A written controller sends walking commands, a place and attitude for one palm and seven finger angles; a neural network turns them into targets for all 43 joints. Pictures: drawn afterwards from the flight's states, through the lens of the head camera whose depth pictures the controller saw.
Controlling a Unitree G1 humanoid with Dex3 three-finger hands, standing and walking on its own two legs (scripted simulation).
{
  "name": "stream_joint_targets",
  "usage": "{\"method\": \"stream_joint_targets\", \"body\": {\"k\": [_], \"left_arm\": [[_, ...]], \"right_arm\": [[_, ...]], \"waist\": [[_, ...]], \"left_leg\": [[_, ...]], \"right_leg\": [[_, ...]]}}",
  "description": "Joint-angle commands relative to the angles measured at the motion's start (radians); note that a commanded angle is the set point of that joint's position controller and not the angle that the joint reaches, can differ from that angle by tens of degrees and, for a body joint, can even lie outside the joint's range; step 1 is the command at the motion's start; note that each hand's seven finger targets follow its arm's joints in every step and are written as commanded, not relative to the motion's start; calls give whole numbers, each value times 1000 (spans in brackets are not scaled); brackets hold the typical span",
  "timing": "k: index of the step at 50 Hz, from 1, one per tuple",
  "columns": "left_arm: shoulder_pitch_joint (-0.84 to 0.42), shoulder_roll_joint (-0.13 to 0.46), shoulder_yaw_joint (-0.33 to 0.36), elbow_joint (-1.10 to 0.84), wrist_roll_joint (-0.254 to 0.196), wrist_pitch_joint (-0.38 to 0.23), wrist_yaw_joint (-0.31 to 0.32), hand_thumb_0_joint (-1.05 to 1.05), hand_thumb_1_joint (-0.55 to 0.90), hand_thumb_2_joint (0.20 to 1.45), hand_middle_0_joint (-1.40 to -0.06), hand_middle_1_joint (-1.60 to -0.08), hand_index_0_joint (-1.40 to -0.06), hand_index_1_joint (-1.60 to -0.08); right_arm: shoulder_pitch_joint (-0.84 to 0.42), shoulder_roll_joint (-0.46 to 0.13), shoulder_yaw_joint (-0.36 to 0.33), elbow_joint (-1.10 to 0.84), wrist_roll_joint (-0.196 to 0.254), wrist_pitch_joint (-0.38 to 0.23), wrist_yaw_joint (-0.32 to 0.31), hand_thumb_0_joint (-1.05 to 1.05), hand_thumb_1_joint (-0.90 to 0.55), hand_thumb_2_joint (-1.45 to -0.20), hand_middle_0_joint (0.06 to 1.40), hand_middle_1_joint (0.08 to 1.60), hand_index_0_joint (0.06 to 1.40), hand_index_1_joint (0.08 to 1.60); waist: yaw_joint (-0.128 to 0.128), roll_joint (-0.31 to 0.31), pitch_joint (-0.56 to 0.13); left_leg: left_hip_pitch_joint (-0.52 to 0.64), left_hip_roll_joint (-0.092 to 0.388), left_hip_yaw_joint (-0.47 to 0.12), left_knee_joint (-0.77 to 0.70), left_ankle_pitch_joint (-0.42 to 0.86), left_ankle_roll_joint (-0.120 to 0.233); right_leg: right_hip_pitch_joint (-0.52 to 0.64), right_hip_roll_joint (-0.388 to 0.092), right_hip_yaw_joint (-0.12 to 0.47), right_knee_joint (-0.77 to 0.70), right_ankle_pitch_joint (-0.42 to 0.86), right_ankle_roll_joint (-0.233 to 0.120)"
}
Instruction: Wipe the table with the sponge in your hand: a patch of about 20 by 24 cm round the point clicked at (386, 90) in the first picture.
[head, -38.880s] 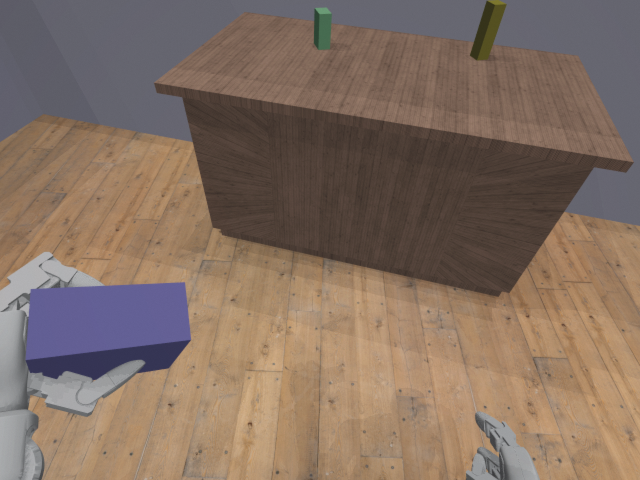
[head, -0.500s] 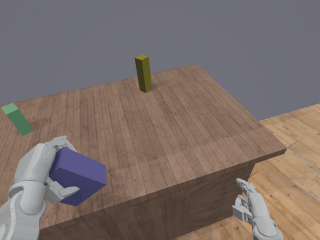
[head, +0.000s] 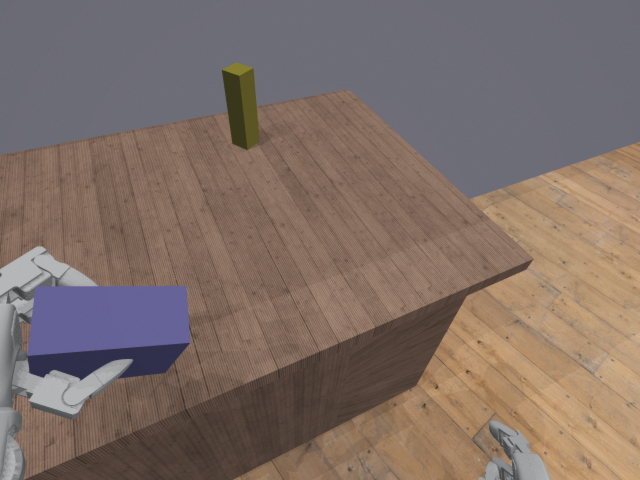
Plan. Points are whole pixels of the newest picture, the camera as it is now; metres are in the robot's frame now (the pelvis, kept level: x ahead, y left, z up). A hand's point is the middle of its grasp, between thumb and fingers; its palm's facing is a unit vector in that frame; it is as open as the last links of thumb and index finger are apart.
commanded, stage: step back with the hand held close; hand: left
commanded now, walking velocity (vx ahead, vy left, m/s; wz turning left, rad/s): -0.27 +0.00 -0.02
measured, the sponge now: (133, 335) +0.23 +0.21 +0.12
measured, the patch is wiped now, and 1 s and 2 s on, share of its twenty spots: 1.00 1.00 1.00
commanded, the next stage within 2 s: stop stepping back and stand still in 0.82 s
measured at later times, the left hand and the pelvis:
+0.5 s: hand (0, 423) +0.13 +0.26 +0.16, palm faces +0.40 -0.85 -0.35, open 9.6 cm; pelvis -0.07 +0.01 -0.01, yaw +4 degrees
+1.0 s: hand out of the picture -0.05 +0.27 +0.16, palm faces +0.40 -0.85 -0.34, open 9.6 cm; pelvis -0.25 +0.01 -0.03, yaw +2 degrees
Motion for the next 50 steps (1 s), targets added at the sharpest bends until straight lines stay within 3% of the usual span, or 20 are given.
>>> {"method": "stream_joint_targets", "body": {"k": [1, 6, 9, 13, 15, 17, 20, 22, 24, 27, 31, 35, 36, 38, 39, 41, 45, 46, 48, 50], "left_arm": [[-102, 239, 157, -349, 16, -110, 33, 0, 100, 1300, -1200, -1600, -1200, -1600], [-69, 213, 191, -315, 39, -130, 21, 0, 100, 1300, -1200, -1600, -1200, -1600], [-84, 155, 152, -241, 40, -132, 7, 0, 100, 1300, -1200, -1600, -1200, -1600], [-143, 133, 73, -196, 16, -122, 5, 0, 100, 1300, -1200, -1600, -1200, -1600], [-186, 134, 44, -197, 5, -118, 15, 0, 100, 1300, -1200, -1600, -1200, -1600], [-201, 157, 54, -242, 6, -113, 20, 0, 100, 1300, -1200, -1600, -1200, -1600], [-151, 210, 118, -305, 8, -117, 31, 0, 100, 1300, -1200, -1600, -1200, -1600], [-104, 215, 162, -392, 18, -132, 39, 0, 100, 1300, -1200, -1600, -1200, -1600], [-61, 220, 191, -427, 22, -142, 39, 0, 100, 1300, -1200, -1600, -1200, -1600], [-62, 182, 170, -472, 12, -131, 37, 0, 100, 1300, -1200, -1600, -1200, -1600], [-44, 125, 125, -347, 16, -103, 36, 0, 100, 1300, -1200, -1600, -1200, -1600], [-87, 123, 108, -247, 23, -119, 13, 0, 100, 1300, -1200, -1600, -1200, -1600], [-81, 164, 140, -233, 37, -130, 13, 0, 100, 1300, -1200, -1600, -1200, -1600], [-105, 157, 95, -237, 11, -139, 9, 0, 100, 1300, -1200, -1600, -1200, -1600], [-89, 172, 116, -258, 4, -143, 13, 0, 100, 1300, -1200, -1600, -1200, -1600], [-63, 183, 146, -248, 2, -134, 12, 0, 100, 1300, -1200, -1600, -1200, -1600], [-108, 200, 149, -339, -4, -143, 15, 0, 100, 1300, -1200, -1600, -1200, -1600], [-121, 228, 169, -364, -7, -145, 19, 0, 100, 1300, -1200, -1600, -1200, -1600], [-174, 194, 160, -395, 8, -159, 37, 0, 100, 1300, -1200, -1600, -1200, -1600], [-215, 229, 186, -418, 14, -148, 50, 0, 100, 1300, -1200, -1600, -1200, -1600]], "right_arm": [[-157, -158, -52, -183, -20, -84, -11, 0, -900, -900, 200, 300, 200, 300], [-125, -153, -59, -180, -37, -101, 2, 0, -900, -900, 200, 300, 200, 300], [-119, -144, -56, -179, -36, -106, 8, 0, -900, -900, 200, 300, 200, 300], [-115, -129, -60, -180, -16, -91, 10, 0, -900, -900, 200, 300, 200, 300], [-127, -104, -48, -162, -14, -84, 9, 0, -900, -900, 200, 300, 200, 300], [-137, -93, -41, -175, -10, -72, 12, 0, -900, -900, 200, 300, 200, 300], [-152, -103, -37, -184, -15, -58, 6, 0, -900, -900, 200, 300, 200, 300], [-154, -139, -55, -200, -27, -63, 3, 0, -900, -900, 200, 300, 200, 300], [-111, -94, -61, -175, -51, -95, 20, 0, -900, -900, 200, 300, 200, 300], [-96, -92, -63, -137, -49, -125, 42, 0, -900, -900, 200, 300, 200, 300], [-110, -102, -55, -125, -34, -131, 48, 0, -900, -900, 200, 300, 200, 300], [-143, -116, -44, -139, -21, -133, 42, 0, -900, -900, 200, 300, 200, 300], [-142, -121, -48, -143, -25, -131, 40, 0, -900, -900, 200, 300, 200, 300], [-126, -91, -72, -162, 9, -115, 29, 0, -900, -900, 200, 300, 200, 300], [-162, -85, -79, -170, 13, -112, 21, 0, -900, -900, 200, 300, 200, 300], [-164, -57, -44, -175, -11, -93, 25, 0, -900, -900, 200, 300, 200, 300], [-173, -76, -37, -185, -9, -72, 12, 0, -900, -900, 200, 300, 200, 300], [-162, -107, -52, -183, -8, -80, 3, 0, -900, -900, 200, 300, 200, 300], [-96, -134, -73, -186, -16, -120, 5, 0, -900, -900, 200, 300, 200, 300], [-82, -103, -66, -162, -22, -150, 19, 0, -900, -900, 200, 300, 200, 300]], "waist": [[13, 117, -89], [15, 214, -95], [16, 154, -71], [-4, -125, -43], [-15, -189, -68], [-25, -163, -98], [-15, -56, -61], [1, 268, -101], [6, 286, -204], [9, 200, -206], [12, 190, -168], [15, 97, -109], [11, 33, -116], [9, -293, -167], [26, -303, -168], [4, -177, -152], [-27, -51, -99], [-27, 53, -85], [-35, 365, -89], [-45, 306, -108]], "left_leg": [[-107, 145, -200, -215, -190, 41], [-253, 191, -281, -326, -338, 81], [-266, 196, -263, -270, -351, 82], [-46, 73, -79, 121, -259, -15], [83, 55, -13, 367, -183, -42], [65, 84, -17, 339, -168, -37], [49, 107, -17, 34, -130, -18], [19, 252, -225, -208, 76, 57], [206, 339, -266, -188, 541, 106], [292, 341, -204, -129, 749, 106], [248, 302, -136, -117, 589, 32], [33, 253, -116, -62, 108, 12], [-32, 208, -80, 17, -4, 2], [-21, 50, 40, 399, -219, -79], [-7, 65, 7, 625, -276, -77], [-31, 97, -23, 642, -270, -73], [86, 92, 38, 28, -185, -50], [107, 121, 28, -160, -139, -48], [121, 387, -267, -328, -21, 100], [56, 367, -306, -296, -172, 119]], "right_leg": [[130, -83, 92, -12, 78, -25], [258, 15, 54, 113, 43, 12], [256, 13, 69, 40, 44, 13], [-83, -215, 250, -190, -8, -93], [-221, -337, 289, -270, 43, -145], [-154, -354, 249, -196, 252, -143], [-135, -279, 165, -75, 231, -76], [-88, -78, 44, 197, 131, 2], [-204, -18, 72, 398, -216, 21], [-228, -18, 114, 391, -234, 32], [-39, -17, 71, 24, -50, 33], [148, -18, 31, -164, 211, 30], [188, -72, 68, -165, 370, 4], [39, -327, 274, -202, 430, -141], [-53, -406, 307, -248, 402, -190], [-110, -379, 249, -189, 378, -181], [-180, -240, 143, -7, 209, -58], [-172, -187, 106, 100, 150, -40], [-326, 21, 48, 571, -292, 27], [-353, -27, 138, 784, -240, 36]]}}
